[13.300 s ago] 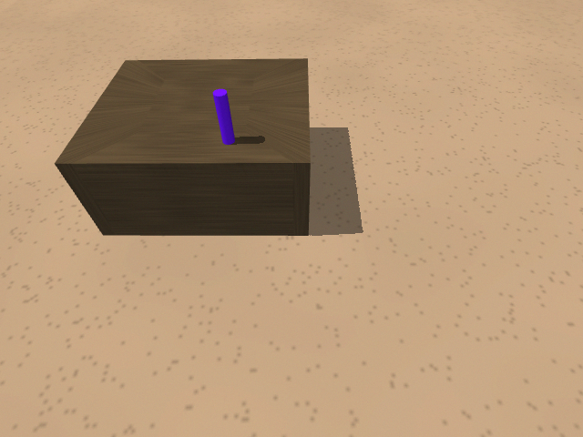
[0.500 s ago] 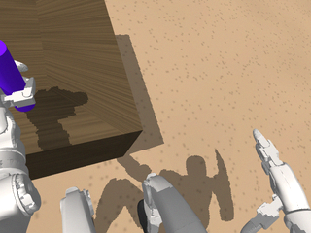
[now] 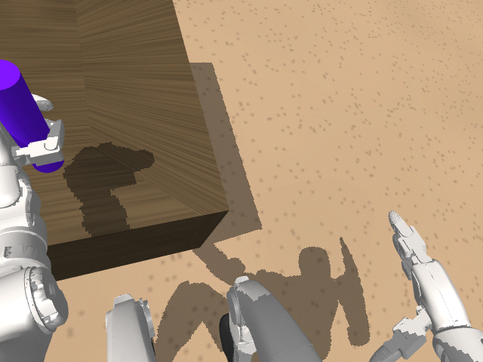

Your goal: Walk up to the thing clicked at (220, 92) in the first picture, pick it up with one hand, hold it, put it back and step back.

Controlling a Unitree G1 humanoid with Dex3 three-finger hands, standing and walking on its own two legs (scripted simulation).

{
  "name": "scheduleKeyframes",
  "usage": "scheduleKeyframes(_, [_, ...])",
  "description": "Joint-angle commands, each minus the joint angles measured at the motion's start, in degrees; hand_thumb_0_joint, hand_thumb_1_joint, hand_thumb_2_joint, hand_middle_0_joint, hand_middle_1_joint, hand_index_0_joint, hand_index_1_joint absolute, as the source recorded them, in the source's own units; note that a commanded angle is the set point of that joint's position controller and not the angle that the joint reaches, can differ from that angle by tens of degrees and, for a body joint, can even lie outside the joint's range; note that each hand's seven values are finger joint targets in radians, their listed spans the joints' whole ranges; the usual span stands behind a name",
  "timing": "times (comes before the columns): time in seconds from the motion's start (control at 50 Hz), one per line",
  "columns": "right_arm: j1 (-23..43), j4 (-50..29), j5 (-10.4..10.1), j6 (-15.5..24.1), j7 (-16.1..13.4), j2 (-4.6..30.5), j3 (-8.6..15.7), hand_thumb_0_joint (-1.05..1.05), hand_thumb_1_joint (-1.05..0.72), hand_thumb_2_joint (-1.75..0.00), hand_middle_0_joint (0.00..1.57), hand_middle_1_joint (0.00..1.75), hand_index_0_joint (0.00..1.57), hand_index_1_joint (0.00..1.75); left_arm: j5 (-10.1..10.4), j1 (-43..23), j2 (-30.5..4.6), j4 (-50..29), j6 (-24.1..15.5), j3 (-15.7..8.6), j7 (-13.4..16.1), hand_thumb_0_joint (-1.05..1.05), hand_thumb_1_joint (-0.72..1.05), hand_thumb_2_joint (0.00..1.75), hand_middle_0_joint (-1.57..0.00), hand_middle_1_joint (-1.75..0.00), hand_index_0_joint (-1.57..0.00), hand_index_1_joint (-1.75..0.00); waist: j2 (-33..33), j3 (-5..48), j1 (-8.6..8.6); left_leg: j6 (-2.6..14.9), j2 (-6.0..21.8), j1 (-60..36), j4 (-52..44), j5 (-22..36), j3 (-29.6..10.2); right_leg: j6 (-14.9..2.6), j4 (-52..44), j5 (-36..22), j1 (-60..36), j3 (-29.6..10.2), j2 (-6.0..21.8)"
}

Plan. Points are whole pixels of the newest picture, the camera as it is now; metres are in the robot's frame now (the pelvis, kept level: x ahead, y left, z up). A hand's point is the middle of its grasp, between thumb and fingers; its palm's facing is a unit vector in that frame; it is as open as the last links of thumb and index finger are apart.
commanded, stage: settle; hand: left
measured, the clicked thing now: (27, 126) +0.51 +0.23 -0.02
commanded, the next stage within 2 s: lift in 0.20 s
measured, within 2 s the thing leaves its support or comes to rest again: neither
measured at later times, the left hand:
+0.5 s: hand (35, 122) +0.50 +0.22 +0.00, palm faces +0.22 -0.98 +0.00, open 6.2 cm
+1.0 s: hand (21, 140) +0.43 +0.20 +0.08, palm faces +0.21 -0.98 -0.01, open 6.2 cm
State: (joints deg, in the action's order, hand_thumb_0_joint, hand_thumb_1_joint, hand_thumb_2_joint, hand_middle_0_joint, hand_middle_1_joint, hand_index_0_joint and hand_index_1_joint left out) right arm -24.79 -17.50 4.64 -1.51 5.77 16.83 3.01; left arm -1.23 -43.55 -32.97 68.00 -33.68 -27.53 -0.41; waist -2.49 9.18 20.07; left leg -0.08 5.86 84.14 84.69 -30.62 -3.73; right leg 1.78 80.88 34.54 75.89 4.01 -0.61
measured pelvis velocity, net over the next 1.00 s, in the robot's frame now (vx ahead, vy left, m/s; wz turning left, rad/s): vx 0.02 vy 0.00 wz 0.04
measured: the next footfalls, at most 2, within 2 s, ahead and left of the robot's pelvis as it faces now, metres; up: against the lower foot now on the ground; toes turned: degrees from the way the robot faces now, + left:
none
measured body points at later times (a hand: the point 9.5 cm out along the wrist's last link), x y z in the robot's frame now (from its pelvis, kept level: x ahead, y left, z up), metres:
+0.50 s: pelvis +0.01 +0.00 +0.02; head +0.16 +0.08 +0.43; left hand +0.49 +0.27 +0.00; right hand +0.18 -0.26 +0.08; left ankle +0.06 +0.12 -0.57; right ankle +0.03 -0.15 -0.57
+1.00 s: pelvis +0.02 +0.00 +0.07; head +0.11 +0.04 +0.50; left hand +0.41 +0.26 +0.08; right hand +0.19 -0.25 +0.08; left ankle +0.06 +0.12 -0.57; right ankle +0.03 -0.15 -0.57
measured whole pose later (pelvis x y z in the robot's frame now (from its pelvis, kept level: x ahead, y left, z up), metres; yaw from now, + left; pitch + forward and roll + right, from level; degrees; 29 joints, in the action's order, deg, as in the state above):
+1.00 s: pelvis +0.02 +0.00 +0.07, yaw +2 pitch +20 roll -4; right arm -25.2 -4.4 2.2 -4.5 2.2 13.8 3.2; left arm 4.6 -24.1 -16.9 45.6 -27.7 -18.0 -0.1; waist -0.5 9.1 9.1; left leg -0.2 5.0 61.5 68.7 -27.3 -1.0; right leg 1.9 65.7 30.9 54.6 2.4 0.2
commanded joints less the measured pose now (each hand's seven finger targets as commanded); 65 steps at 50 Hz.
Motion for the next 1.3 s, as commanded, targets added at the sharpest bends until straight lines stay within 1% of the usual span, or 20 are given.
scheduleKeyframes(0.0, [-1.6, -9.3, -0.1, 2.7, -1.5, 10.6, 8.3, 0.0, 0.54, -0.05, 0.05, 0.05, 0.05, 0.05, 1.3, -23.0, -10.1, -11.7, -4.5, 0.6, 0.0, 0.0, 0.36, 1.39, -1.43, -1.49, -1.43, -1.51, 22.3, 31.7, -0.94, -0.19, -2.3, -38.0, -10.8, 19.0, -1.7, -3.29, -9.0, -17.5, -7.2, 0.1, -2.6])
scheduleKeyframes(0.04, [-2.4, -7.9, 0.0, 2.6, -1.6, 10.4, 8.3, 0.0, 0.53, -0.05, 0.05, 0.05, 0.05, 0.05, 0.7, -22.9, -11.8, -12.5, -4.4, 0.2, 0.2, 0.0, 0.35, 1.38, -1.43, -1.49, -1.43, -1.51, 22.3, 32.0, -1.11, 0.34, -2.5, -37.3, -10.1, 19.2, -1.0, -2.97, -9.8, -18.8, -8.5, -0.7, -2.3])
scheduleKeyframes(0.08, [-2.0, -8.1, -0.2, 2.6, -1.6, 9.5, 7.4, 0.0, 0.53, -0.05, 0.05, 0.05, 0.05, 0.05, 1.4, -23.1, -9.7, -11.5, -4.4, 0.8, 0.0, 0.0, 0.36, 1.38, -1.44, -1.49, -1.44, -1.52, 20.6, 30.8, -0.63, 0.47, -2.6, -35.5, -10.7, 17.6, -1.0, -2.82, -10.4, -18.4, -9.5, -0.8, -2.3])
scheduleKeyframes(0.12, [-0.9, -8.6, -0.4, 2.8, -1.8, 10.2, 8.0, 0.0, 0.53, -0.05, 0.05, 0.05, 0.05, 0.05, 1.4, -22.9, -11.4, -12.3, -4.4, 0.1, 0.0, 0.0, 0.36, 1.37, -1.45, -1.49, -1.45, -1.51, 19.9, 31.7, -1.26, 0.75, -2.8, -35.0, -10.6, 16.3, -0.6, -2.56, -11.3, -17.9, -11.1, -1.8, -2.1])
scheduleKeyframes(0.16, [-2.1, -6.5, -0.4, 2.7, -1.8, 9.2, 6.8, 0.0, 0.54, -0.05, 0.05, 0.05, 0.05, 0.05, 1.5, -22.3, -10.5, -11.0, -4.3, 0.2, -0.1, 0.0, 0.36, 1.39, -1.44, -1.5, -1.44, -1.52, 19.4, 30.4, -1.31, 0.69, -2.8, -34.2, -11.1, 16.1, -0.7, -2.62, -11.1, -17.7, -10.5, -1.4, -2.2])
scheduleKeyframes(0.22, [-1.1, -7.2, -0.4, 2.6, -1.9, 10.0, 7.7, 0.0, 0.54, -0.05, 0.05, 0.05, 0.05, 0.05, 1.2, -21.7, -9.9, -10.7, -4.1, 0.6, 0.2, 0.0, 0.38, 1.39, -1.43, -1.5, -1.43, -1.52, 19.4, 30.1, -1.61, 0.41, -2.6, -36.1, -12.4, 17.0, -1.0, -3.08, -11.2, -17.5, -10.2, -0.6, -2.4])
scheduleKeyframes(0.26, [-1.6, -6.6, -0.5, 2.6, -1.9, 9.5, 7.2, 0.0, 0.54, -0.05, 0.05, 0.05, 0.05, 0.05, 1.4, -22.5, -12.5, -13.2, -4.5, -0.7, 0.2, 0.0, 0.38, 1.39, -1.43, -1.5, -1.43, -1.52, 19.7, 31.6, -2.35, 0.55, -2.8, -36.1, -12.0, 17.8, -0.6, -2.81, -11.4, -18.8, -12.0, -1.1, -2.3])
scheduleKeyframes(0.28, [-2.4, -5.4, -0.5, 2.3, -1.7, 8.6, 6.3, 0.0, 0.54, -0.05, 0.05, 0.05, 0.05, 0.05, 1.7, -21.5, -9.5, -10.7, -4.2, 0.5, 0.0, 0.0, 0.36, 1.39, -1.44, -1.5, -1.44, -1.52, 19.5, 30.3, -1.96, 0.48, -2.7, -36.1, -12.3, 18.6, -0.8, -3.04, -11.2, -18.8, -11.3, -0.6, -2.5])
scheduleKeyframes(0.34, [-0.5, -6.7, -0.5, 2.7, -2.2, 10.8, 8.8, 0.0, 0.52, -0.06, 0.05, 0.05, 0.05, 0.05, 2.0, -22.2, -10.4, -12.9, -4.3, 0.0, -0.1, 0.0, 0.44, 1.31, -1.41, -1.47, -1.43, -1.47, 20.3, 32.6, -2.01, 0.37, -2.5, -38.6, -12.6, 19.9, -1.0, -3.03, -11.4, -19.6, -11.5, -0.5, -2.5])
scheduleKeyframes(0.38, [-0.7, -6.8, -0.5, 2.5, -2.2, 10.7, 8.7, 0.0, 0.52, -0.06, 0.05, 0.05, 0.05, 0.05, 1.8, -21.1, -10.5, -14.0, -4.2, 0.1, -0.3, 0.0, 0.44, 1.31, -1.4, -1.46, -1.41, -1.46, 20.5, 33.0, -2.87, 0.21, -2.6, -39.5, -12.9, 20.7, -0.8, -3.06, -11.6, -20.2, -12.7, -0.6, -2.4])
scheduleKeyframes(0.54, [-1.5, -2.9, -0.7, 1.9, -2.3, 8.9, 7.7, 0.0, 0.52, -0.06, 0.05, 0.05, 0.05, 0.05, 2.9, -16.6, -5.6, -17.4, -2.9, 2.5, -0.2, 0.0, 0.43, 1.3, -1.4, -1.46, -1.42, -1.46, 20.6, 29.8, -5.08, -0.68, -2.3, -42.8, -17.3, 19.3, -1.3, -3.27, -13.7, -17.8, -13.5, 0.2, -2.5])
scheduleKeyframes(0.72, [-1.3, -0.7, -1.2, 1.6, -3.2, 7.6, 7.2, 0.0, 0.53, -0.05, 0.05, 0.05, 0.05, 0.05, 4.8, -10.9, -1.0, -27.8, -1.8, 4.6, 0.2, 0.0, 0.44, 1.31, -1.41, -1.46, -1.42, -1.46, 16.7, 30.4, -7.72, 0.15, -2.9, -44.7, -19.5, 19.8, 0.5, -2.5, -18.2, -21.3, -21.4, -1.0, -2.0])
scheduleKeyframes(0.76, [-2.1, 2.3, -1.4, 1.2, -3.3, 6.5, 6.4, 0.0, 0.53, -0.05, 0.05, 0.05, 0.05, 0.05, 5.4, -6.7, 2.7, -25.6, -0.8, 6.2, -0.1, 0.0, 0.45, 1.31, -1.38, -1.44, -1.4, -1.44, 14.7, 27.0, -8.31, 0.27, -3.0, -43.4, -20.2, 19.5, 0.8, -2.42, -19.1, -21.3, -21.7, -1.1, -2.0])
scheduleKeyframes(0.82, [-0.6, 1.0, -1.7, 1.1, -3.9, 7.1, 7.1, 0.0, 0.54, -0.05, 0.05, 0.05, 0.05, 0.05, 5.6, -6.0, 3.0, -32.4, -0.3, 7.2, 0.1, 0.0, 0.48, 1.32, -1.4, -1.46, -1.42, -1.46, 14.0, 27.8, -9.85, 0.02, -3.1, -46.1, -22.5, 18.3, 1.2, -2.27, -20.7, -20.8, -24.3, -1.1, -1.7])
scheduleKeyframes(0.84, [-0.6, 0.1, -1.8, 0.9, -4.1, 7.5, 7.5, 0.0, 0.54, -0.05, 0.05, 0.05, 0.05, 0.05, 5.7, -4.3, 4.3, -32.3, 0.2, 8.0, 0.2, 0.0, 0.46, 1.33, -1.4, -1.46, -1.42, -1.46, 13.2, 27.0, -9.36, 0.03, -3.1, -46.3, -23.2, 17.5, 1.2, -2.27, -21.4, -20.3, -24.8, -1.2, -1.7])
scheduleKeyframes(0.88, [-1.8, 2.9, -2.2, 0.3, -4.3, 6.1, 6.3, 0.0, 0.54, -0.05, 0.05, 0.05, 0.05, 0.05, 6.3, -1.1, 4.6, -33.4, 0.9, 7.3, 0.5, 0.0, 0.45, 1.34, -1.42, -1.48, -1.43, -1.48, 10.6, 23.9, -10.94, 0.17, -3.4, -44.5, -24.5, 16.2, 1.7, -1.91, -22.8, -20.2, -27.1, -1.8, -1.4])
scheduleKeyframes(0.92, [-1.4, 2.1, -2.4, 0.1, -4.6, 6.1, 6.8, 0.0, 0.54, -0.05, 0.05, 0.05, 0.05, 0.05, 6.8, 0.3, 7.7, -35.3, 1.7, 9.3, 0.3, 0.0, 0.43, 1.32, -1.39, -1.45, -1.41, -1.45, 9.4, 22.1, -10.88, 0.16, -3.4, -45.0, -25.8, 15.4, 1.9, -1.76, -24.1, -19.8, -28.1, -2.0, -1.3])
scheduleKeyframes(1.16, [-1.7, 5.8, -3.4, -0.3, -5.8, 4.5, 6.2, 0.0, 0.55, -0.05, 0.05, 0.05, 0.05, 0.05, 8.0, 7.4, 12.0, -44.5, 4.1, 13.3, 0.6, 0.0, 0.43, 1.32, -1.38, -1.44, -1.39, -1.45, 7.1, 17.2, -13.9, -0.09, -3.9, -51.0, -31.4, 15.4, 3.1, -1.73, -28.3, -19.9, -32.3, -2.2, -0.4])
scheduleKeyframes(1.22, [-1.3, 5.4, -3.3, -0.7, -5.8, 3.8, 5.3, 0.0, 0.55, -0.05, 0.05, 0.05, 0.05, 0.05, 8.5, 9.9, 13.5, -46.6, 4.5, 13.6, 0.6, 0.0, 0.42, 1.3, -1.36, -1.43, -1.38, -1.43, 6.1, 17.0, -14.87, -0.13, -4.0, -51.1, -32.5, 14.9, 3.1, -1.69, -29.2, -19.5, -34.0, -2.1, -0.4])
scheduleKeyframes(1.28, [-0.7, 7.4, -3.4, -0.9, -6.1, 4.6, 6.3, 0.0, 0.55, -0.05, 0.05, 0.05, 0.05, 0.05, 8.7, 11.2, 12.3, -48.3, 4.7, 13.0, 0.7, 0.0, 0.43, 1.3, -1.36, -1.43, -1.37, -1.43, 6.0, 15.7, -15.57, -0.25, -4.0, -51.4, -33.0, 15.0, 3.5, -1.67, -29.7, -19.5, -34.5, -2.3, -0.2])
